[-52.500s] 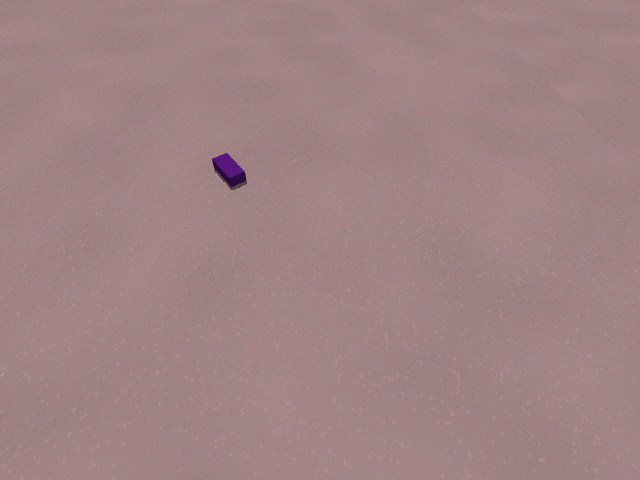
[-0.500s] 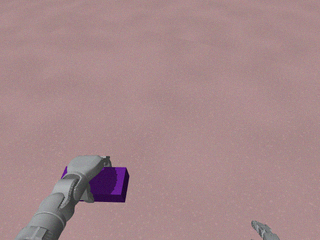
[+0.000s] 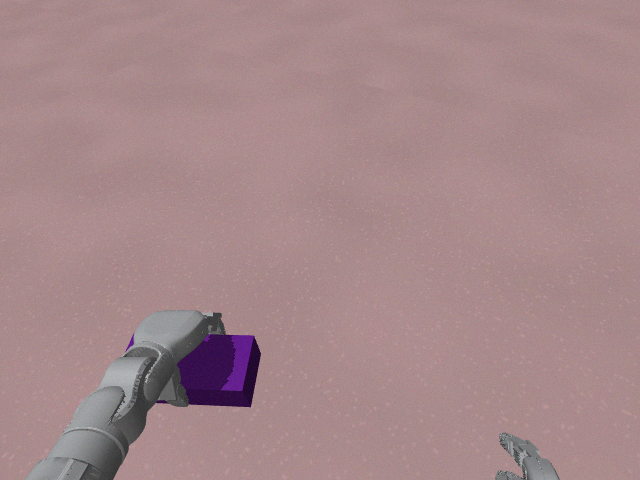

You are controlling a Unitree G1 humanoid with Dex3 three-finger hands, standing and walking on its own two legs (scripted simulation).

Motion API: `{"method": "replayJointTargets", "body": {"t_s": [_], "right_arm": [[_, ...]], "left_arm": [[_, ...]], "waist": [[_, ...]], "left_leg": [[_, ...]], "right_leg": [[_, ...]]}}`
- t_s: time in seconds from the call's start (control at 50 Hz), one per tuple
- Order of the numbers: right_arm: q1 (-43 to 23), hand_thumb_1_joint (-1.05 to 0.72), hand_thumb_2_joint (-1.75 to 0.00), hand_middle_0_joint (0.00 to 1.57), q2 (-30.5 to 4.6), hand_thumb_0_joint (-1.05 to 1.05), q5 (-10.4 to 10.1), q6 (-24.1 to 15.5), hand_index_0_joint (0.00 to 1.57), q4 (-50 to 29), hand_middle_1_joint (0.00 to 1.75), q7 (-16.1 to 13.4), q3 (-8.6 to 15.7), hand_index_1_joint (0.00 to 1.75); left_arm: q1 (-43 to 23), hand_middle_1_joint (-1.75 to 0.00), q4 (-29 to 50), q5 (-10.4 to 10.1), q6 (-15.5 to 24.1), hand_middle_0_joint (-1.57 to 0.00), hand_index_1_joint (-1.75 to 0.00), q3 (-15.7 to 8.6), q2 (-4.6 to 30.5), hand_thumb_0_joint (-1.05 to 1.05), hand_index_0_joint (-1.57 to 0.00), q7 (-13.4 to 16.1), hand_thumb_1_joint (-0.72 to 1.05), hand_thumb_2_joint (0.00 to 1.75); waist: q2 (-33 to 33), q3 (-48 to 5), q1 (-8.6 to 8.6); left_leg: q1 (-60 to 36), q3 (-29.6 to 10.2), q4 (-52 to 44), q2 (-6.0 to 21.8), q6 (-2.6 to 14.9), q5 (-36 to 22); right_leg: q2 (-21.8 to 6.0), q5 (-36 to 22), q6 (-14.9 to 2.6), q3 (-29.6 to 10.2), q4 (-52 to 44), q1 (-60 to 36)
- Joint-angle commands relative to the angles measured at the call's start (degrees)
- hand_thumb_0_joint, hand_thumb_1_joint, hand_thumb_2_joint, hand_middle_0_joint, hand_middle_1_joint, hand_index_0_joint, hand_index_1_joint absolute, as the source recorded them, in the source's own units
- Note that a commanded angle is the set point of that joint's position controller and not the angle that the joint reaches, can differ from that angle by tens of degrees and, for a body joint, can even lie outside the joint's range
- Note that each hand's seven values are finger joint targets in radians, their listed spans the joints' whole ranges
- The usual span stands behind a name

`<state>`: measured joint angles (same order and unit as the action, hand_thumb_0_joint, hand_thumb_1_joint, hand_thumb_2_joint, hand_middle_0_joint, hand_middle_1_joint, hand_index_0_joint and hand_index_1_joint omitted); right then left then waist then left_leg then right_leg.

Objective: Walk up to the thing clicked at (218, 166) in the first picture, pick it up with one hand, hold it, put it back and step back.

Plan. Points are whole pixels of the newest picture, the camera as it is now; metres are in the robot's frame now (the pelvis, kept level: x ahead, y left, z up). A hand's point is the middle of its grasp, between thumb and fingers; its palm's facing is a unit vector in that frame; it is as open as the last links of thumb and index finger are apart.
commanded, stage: hold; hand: left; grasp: from above
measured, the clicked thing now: (190, 368) +0.30 +0.22 -0.07
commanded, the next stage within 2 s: crouch in 0.48 s
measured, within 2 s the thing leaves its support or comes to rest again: neither
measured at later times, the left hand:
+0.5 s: hand (177, 363) +0.29 +0.23 -0.03, palm faces -0.46 -0.03 -0.89, open 11.0 cm
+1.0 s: hand (189, 379) +0.30 +0.24 -0.11, palm faces -0.46 +0.03 -0.89, open 11.0 cm
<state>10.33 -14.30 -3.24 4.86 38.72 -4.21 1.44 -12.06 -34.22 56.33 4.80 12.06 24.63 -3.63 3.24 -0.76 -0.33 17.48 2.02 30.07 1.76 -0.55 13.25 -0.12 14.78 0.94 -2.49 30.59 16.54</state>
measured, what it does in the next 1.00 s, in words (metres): stands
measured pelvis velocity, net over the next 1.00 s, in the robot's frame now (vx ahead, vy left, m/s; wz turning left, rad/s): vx -0.01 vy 0.00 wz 0.02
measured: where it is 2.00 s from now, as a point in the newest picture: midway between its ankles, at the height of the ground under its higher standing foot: outside the picture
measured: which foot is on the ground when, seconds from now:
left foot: down 0.00-1.00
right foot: down 0.00-1.00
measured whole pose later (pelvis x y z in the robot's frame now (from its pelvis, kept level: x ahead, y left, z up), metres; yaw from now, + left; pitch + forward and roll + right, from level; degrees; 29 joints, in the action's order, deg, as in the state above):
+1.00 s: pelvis -0.01 +0.00 -0.03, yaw +1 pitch +10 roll -1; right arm 10.6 -14.5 -0.7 5.7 39.5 -1.5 3.1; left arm -20.7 -52.9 65.5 10.2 10.2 23.8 11.0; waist 0.8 -3.7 1.8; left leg 36.8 0.2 45.9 1.7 -0.5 18.9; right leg -0.1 20.3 1.2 -1.0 45.0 34.6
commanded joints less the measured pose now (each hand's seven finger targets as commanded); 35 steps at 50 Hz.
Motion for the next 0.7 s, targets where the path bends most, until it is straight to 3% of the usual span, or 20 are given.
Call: {"method": "replayJointTargets", "body": {"t_s": [0.0,0.04,0.08,0.12,0.14,0.22,0.24,0.3,0.34,0.38,0.42,0.48,0.5,0.54,0.56,0.58,0.66,0.68], "right_arm": [[-6.4,-0.90,-0.90,0.20,-7.2,0.00,0.0,-2.6,0.20,-8.0,0.30,-0.7,2.1,0.30],[-6.2,-0.90,-0.90,0.20,-7.2,0.00,-0.2,-2.5,0.20,-7.9,0.30,-0.8,2.1,0.30],[-6.4,-0.90,-0.89,0.20,-7.1,0.00,-0.2,-2.4,0.20,-8.0,0.30,-0.7,2.0,0.30],[-6.3,-0.90,-0.90,0.20,-7.3,0.00,-0.2,-2.2,0.20,-8.0,0.30,-0.8,2.0,0.30],[-6.4,-0.90,-0.90,0.20,-7.0,0.00,-0.2,-2.2,0.20,-8.2,0.30,-0.7,1.9,0.30],[-6.2,-0.90,-0.90,0.20,-7.0,0.00,-0.1,-1.9,0.20,-7.8,0.30,-0.8,1.9,0.30],[-6.1,-0.90,-0.90,0.20,-7.1,0.00,-0.2,-1.9,0.20,-8.0,0.30,-0.8,2.0,0.30],[-6.5,-0.90,-0.90,0.20,-7.0,0.00,0.0,-1.8,0.20,-7.8,0.30,-0.8,2.0,0.30],[-6.2,-0.90,-0.90,0.20,-7.1,0.00,0.0,-1.7,0.20,-7.5,0.30,-0.8,2.0,0.30],[-6.1,-0.90,-0.90,0.20,-7.2,0.00,0.0,-1.6,0.20,-7.5,0.30,-0.6,2.3,0.30],[-5.7,-0.90,-0.90,0.20,-7.2,0.00,0.0,-1.5,0.20,-7.4,0.30,-0.6,2.4,0.30],[-5.6,-0.90,-0.90,0.20,-7.3,0.00,-0.2,-1.3,0.20,-7.4,0.30,-0.6,2.5,0.30],[-5.3,-0.90,-0.90,0.20,-7.1,0.00,-0.2,-1.3,0.20,-7.5,0.30,-0.5,2.5,0.30],[-5.6,-0.90,-0.90,0.20,-7.4,0.00,-0.2,-1.3,0.20,-7.6,0.30,-0.5,2.6,0.30],[-5.4,-0.92,-0.91,0.20,-7.3,0.00,-0.1,-1.3,0.20,-7.7,0.30,-0.5,2.6,0.30],[-5.4,-0.88,-0.89,0.20,-7.3,0.00,-0.2,-1.2,0.20,-7.6,0.30,-0.5,2.5,0.30],[-4.9,-0.89,-0.89,0.20,-7.1,0.00,-0.2,-0.9,0.20,-7.6,0.30,-0.5,2.3,0.30],[-5.0,-0.89,-0.90,0.20,-7.2,0.00,-0.2,-0.8,0.20,-7.5,0.30,-0.5,2.4,0.30]], "left_arm": [[-20.6,-0.87,13.1,-0.3,0.7,-0.86,-0.81,-6.0,11.9,0.00,-0.91,2.3,0.60,0.83],[-18.9,-0.85,12.0,-0.6,0.7,-0.88,-0.80,-7.9,13.4,0.00,-0.93,2.4,0.61,0.83],[-19.9,-0.84,12.4,-0.2,0.6,-0.87,-0.80,-6.2,11.8,0.00,-0.92,2.2,0.60,0.85],[-19.0,-0.86,11.1,-0.2,0.6,-0.87,-0.81,-7.7,13.2,0.00,-0.92,2.5,0.60,0.85],[-18.8,-0.84,10.8,-0.1,0.6,-0.88,-0.79,-6.6,12.0,0.00,-0.92,2.4,0.59,0.85],[-19.9,-0.83,10.5,0.3,0.9,-0.87,-0.78,-6.7,12.3,0.00,-0.91,2.5,0.58,0.83],[-20.7,-0.83,12.1,0.2,1.2,-0.87,-0.78,-7.8,13.6,0.00,-0.92,2.6,0.59,0.83],[-21.8,-0.84,12.3,0.1,1.4,-0.90,-0.80,-8.1,13.7,0.00,-0.94,3.4,0.60,0.87],[-21.7,-0.82,10.8,0.5,1.2,-0.89,-0.78,-7.8,13.2,0.00,-0.93,3.9,0.60,0.85],[-20.4,-0.83,11.4,0.5,1.1,-0.89,-0.79,-7.9,12.9,0.00,-0.93,4.4,0.59,0.86],[-19.9,-0.82,10.2,0.7,0.9,-0.89,-0.79,-6.6,11.8,0.00,-0.92,4.1,0.59,0.87],[-20.0,-0.81,9.2,0.4,0.7,-0.90,-0.78,-7.8,13.2,0.00,-0.92,3.9,0.58,0.89],[-19.7,-0.81,9.7,0.6,0.9,-0.87,-0.78,-6.4,11.9,0.00,-0.90,3.6,0.55,0.86],[-19.9,-0.82,10.4,0.2,1.1,-0.88,-0.78,-7.1,12.8,0.00,-0.92,3.4,0.58,0.84],[-19.4,-0.87,10.0,0.4,1.0,-0.90,-0.79,-6.3,11.8,0.00,-0.97,3.4,0.66,0.76],[-20.8,-0.79,11.1,0.1,1.2,-0.82,-0.73,-7.2,12.8,0.00,-0.89,3.5,0.58,0.78],[-18.0,-0.86,7.0,0.7,1.6,-0.89,-0.82,-6.2,10.9,0.00,-0.92,4.3,0.60,0.88],[-16.7,-0.84,5.2,1.1,1.7,-0.90,-0.81,-7.2,11.6,0.00,-0.93,4.7,0.60,0.89]], "waist": [[-2.3,-13.4,0.54],[-2.1,-13.2,-0.28],[-1.5,-13.1,0.17],[-2.5,-12.3,-0.13],[-2.1,-11.7,0.02],[-2.1,-12.7,0.52],[-1.2,-13.7,0.00],[-1.1,-14.5,-0.06],[-1.4,-14.0,0.45],[0.0,-14.2,-0.32],[-2.0,-13.9,0.64],[-1.1,-13.2,-0.16],[-1.5,-13.7,0.40],[-1.7,-14.4,-0.04],[-1.2,-13.9,0.42],[-0.7,-14.3,0.04],[-3.4,-11.2,1.01],[-3.9,-10.5,0.59]], "left_leg": [[-9.8,0.0,-4.4,-2.3,1.50,-7.4],[-9.5,0.2,-4.5,-2.4,1.47,-8.0],[-9.7,0.3,-4.6,-2.3,1.42,-8.2],[-9.2,0.2,-4.8,-2.4,1.50,-7.8],[-8.9,0.3,-4.9,-2.4,1.52,-7.3],[-9.5,0.3,-4.6,-2.6,1.56,-8.0],[-10.0,0.3,-4.6,-2.6,1.45,-8.3],[-10.6,0.3,-4.4,-2.7,1.39,-9.4],[-10.3,0.2,-4.4,-2.6,1.38,-9.1],[-10.3,0.2,-4.8,-2.5,1.02,-9.2],[-10.4,0.0,-4.6,-2.2,1.26,-9.4],[-9.7,0.0,-4.9,-2.4,1.18,-9.5],[-10.0,0.1,-4.5,-2.4,1.30,-9.8],[-10.6,0.1,-4.6,-2.5,1.27,-10.5],[-10.5,0.0,-4.6,-2.4,1.18,-10.5],[-10.4,0.1,-4.6,-2.4,1.19,-10.3],[-8.3,0.1,-4.2,-2.6,1.46,-8.5],[-7.7,0.1,-4.1,-2.7,1.42,-8.4]], "right_leg": [[2.0,-6.3,-1.00,1.5,-6.1,-0.8],[2.0,-6.7,-0.96,1.5,-6.3,-1.4],[2.0,-6.9,-1.09,1.6,-6.2,-1.2],[1.9,-6.5,-1.01,1.6,-6.6,-1.5],[1.8,-6.2,-1.03,1.5,-6.7,-1.2],[1.7,-7.0,-0.92,1.4,-6.6,-0.8],[1.7,-7.1,-1.05,1.4,-6.5,-1.7],[1.7,-8.2,-0.99,1.4,-6.4,-2.0],[1.8,-7.8,-1.06,1.6,-6.4,-1.6],[2.0,-7.5,-1.38,1.8,-6.3,-1.9],[2.0,-8.0,-1.20,1.9,-6.2,-1.9],[1.9,-8.1,-1.33,1.8,-6.4,-2.0],[1.9,-8.5,-1.17,1.8,-6.3,-2.0],[1.8,-9.1,-1.22,1.7,-6.4,-2.7],[1.8,-9.1,-1.31,1.8,-6.3,-2.0],[1.8,-8.9,-1.30,1.9,-6.4,-2.2],[1.7,-7.7,-1.02,1.8,-6.5,-0.4],[1.5,-7.4,-1.06,1.9,-6.4,-0.5]]}}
